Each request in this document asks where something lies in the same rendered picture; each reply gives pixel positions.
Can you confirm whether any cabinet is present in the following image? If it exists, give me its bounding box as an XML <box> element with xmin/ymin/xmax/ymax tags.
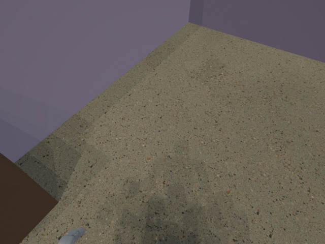
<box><xmin>0</xmin><ymin>153</ymin><xmax>58</xmax><ymax>244</ymax></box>

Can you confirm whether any left robot hand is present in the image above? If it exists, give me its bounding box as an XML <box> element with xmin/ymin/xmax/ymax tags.
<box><xmin>58</xmin><ymin>228</ymin><xmax>85</xmax><ymax>244</ymax></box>

